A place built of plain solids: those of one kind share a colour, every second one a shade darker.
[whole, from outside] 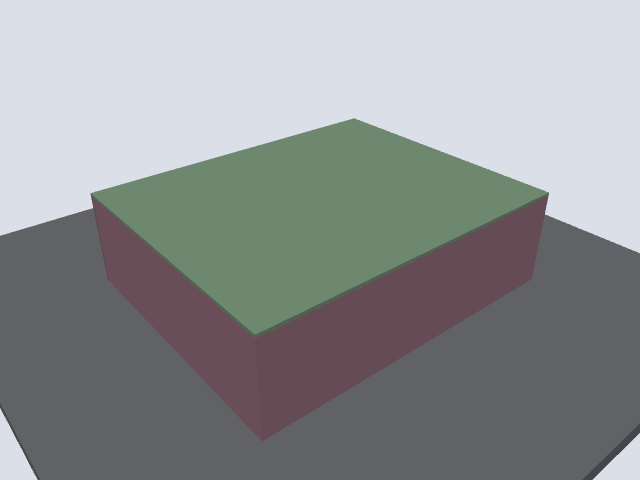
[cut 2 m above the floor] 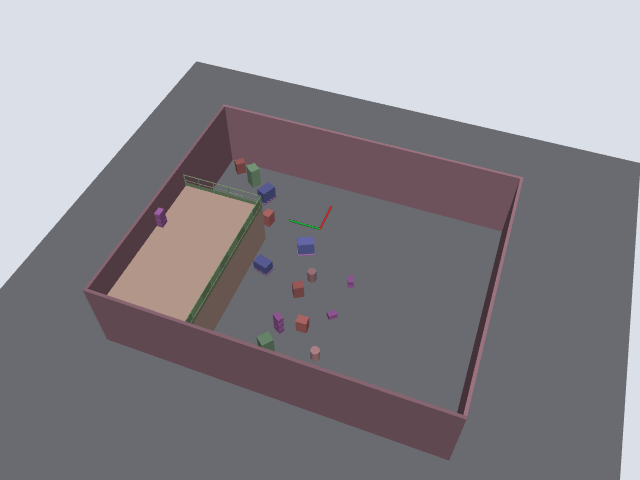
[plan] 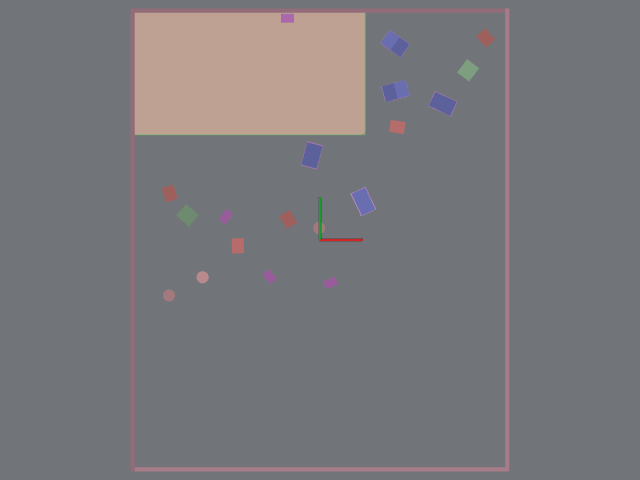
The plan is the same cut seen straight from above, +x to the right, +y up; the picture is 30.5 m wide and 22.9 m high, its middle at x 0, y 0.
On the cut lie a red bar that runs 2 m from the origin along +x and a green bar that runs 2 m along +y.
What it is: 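A closed shop hall without a stair; its walked floor is a deck 3.36 m over the shop floor, a bar in plan, with 2 straight fronts toward the void, each bare or guarded by itself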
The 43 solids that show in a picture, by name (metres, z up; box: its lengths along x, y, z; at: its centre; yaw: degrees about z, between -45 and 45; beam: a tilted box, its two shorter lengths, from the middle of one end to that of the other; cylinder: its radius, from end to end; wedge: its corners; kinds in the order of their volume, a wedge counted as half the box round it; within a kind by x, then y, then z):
{
 "floor_1": {"box": [11.03, 5.86, 3.41], "at": [-3.34, 7.93, 1.66]},
 "wall_1": {"box": [0.2, 22.09, 6.33], "at": [-8.94, 0.0, 3.11]},
 "wall_2": {"box": [17.67, 0.2, 6.33], "at": [0.0, -10.94, 3.11]},
 "wall_3": {"box": [17.67, 0.2, 6.33], "at": [0.0, 10.94, 3.11]},
 "wall_4": {"box": [0.2, 22.09, 6.33], "at": [8.94, 0.0, 3.11]},
 "roof_1": {"box": [18.07, 22.09, 0.2], "at": [0.0, 0.0, 6.38]},
 "load_1": {"box": [0.75, 1.1, 0.73], "at": [-0.38, 4.03, 0.51], "yaw": -15.3},
 "load_2": {"box": [0.71, 1.14, 1.03], "at": [2.07, 1.83, 0.66], "yaw": 25.6},
 "load_3": {"box": [0.58, 0.78, 0.47], "at": [3.33, 7.04, 0.85], "yaw": 14.9},
 "load_4": {"box": [1.16, 0.76, 0.46], "at": [3.59, 9.36, 0.37], "yaw": -35.3},
 "load_5": {"box": [1.17, 0.78, 0.47], "at": [3.6, 7.11, 0.38], "yaw": 15.2},
 "load_6": {"box": [0.58, 0.76, 0.46], "at": [3.81, 9.2, 0.83], "yaw": -35.4},
 "load_7": {"box": [1.13, 0.74, 1.0], "at": [5.86, 6.5, 0.64], "yaw": -25.6},
 "bin_1": {"box": [0.58, 0.72, 1.11], "at": [-7.17, 2.22, 0.51], "yaw": 18.2},
 "bin_2": {"box": [0.58, 0.72, 1.11], "at": [-3.92, -0.28, 0.51], "yaw": 1.9},
 "bin_3": {"box": [0.58, 0.72, 1.11], "at": [-1.51, 0.98, 0.51], "yaw": 30.7},
 "bin_4": {"box": [0.72, 0.58, 1.11], "at": [3.69, 5.39, 0.51], "yaw": -10.1},
 "bin_5": {"box": [0.58, 0.72, 1.11], "at": [7.9, 9.64, 0.51], "yaw": 41.2},
 "cage_trolley_1": {"box": [0.8, 0.72, 1.71], "at": [-6.33, 1.18, 0.81], "yaw": -40.1},
 "cage_trolley_2": {"box": [0.72, 0.8, 1.71], "at": [7.07, 8.1, 0.81], "yaw": -37.4},
 "drum_1": {"cylinder": 0.29, "from": [-7.2, -2.64, 0.0], "to": [-7.2, -2.64, 0.88]},
 "drum_2": {"cylinder": 0.29, "from": [-5.6, -1.78, 0.0], "to": [-5.6, -1.78, 0.88]},
 "drum_3": {"cylinder": 0.29, "from": [-0.04, 0.57, 0.0], "to": [-0.04, 0.57, 0.88]},
 "pallet_1": {"box": [0.8, 1.2, 0.19], "at": [-0.38, 4.04, 0.05], "yaw": -15.3},
 "pallet_2": {"box": [0.8, 1.2, 0.19], "at": [2.07, 1.84, 0.05], "yaw": 25.7},
 "pallet_3": {"box": [1.2, 0.8, 0.19], "at": [5.86, 6.5, 0.05], "yaw": -25.4},
 "crate_1": {"box": [0.4, 0.6, 0.3], "at": [-4.5, 1.11, 1.35], "yaw": -33.4},
 "crate_2": {"box": [0.4, 0.6, 0.2], "at": [-2.41, -1.75, 0.3], "yaw": 40.6},
 "crate_3": {"box": [0.6, 0.4, 0.2], "at": [-1.55, 10.59, 4.46], "yaw": -1.3},
 "crate_4": {"box": [0.6, 0.4, 0.3], "at": [0.5, -2.05, 0.45], "yaw": 16.8},
 "guard_rail_1": {"box": [1.15, 0.012, 0.66], "at": [-8.21, 5.03, 4.01]},
 "guard_rail_2": {"box": [1.15, 0.012, 0.66], "at": [-7.01, 5.03, 4.01]},
 "guard_rail_3": {"box": [1.15, 0.012, 0.66], "at": [-5.81, 5.03, 4.01]},
 "guard_rail_4": {"box": [1.15, 0.012, 0.66], "at": [-4.62, 5.03, 4.01]},
 "guard_rail_5": {"box": [1.15, 0.012, 0.66], "at": [-3.42, 5.03, 4.01]},
 "guard_rail_6": {"box": [10.83, 0.05, 0.04], "at": [-3.42, 5.03, 4.41]},
 "guard_rail_7": {"box": [11.0, 0.012, 0.32], "at": [-3.34, 5.01, 3.52]},
 "guard_rail_8": {"box": [1.15, 0.012, 0.66], "at": [-2.22, 5.03, 4.01]},
 "guard_rail_9": {"box": [1.15, 0.012, 0.66], "at": [-1.03, 5.03, 4.01]},
 "guard_rail_10": {"box": [1.15, 0.012, 0.66], "at": [0.17, 5.03, 4.01]},
 "guard_rail_11": {"box": [1.15, 0.012, 0.66], "at": [1.37, 5.03, 4.01]},
 "guard_rail_12": {"box": [0.05, 5.68, 0.04], "at": [2.14, 8.0, 4.41]},
 "guard_rail_13": {"box": [0.012, 5.83, 0.32], "at": [2.17, 7.93, 3.52]}
}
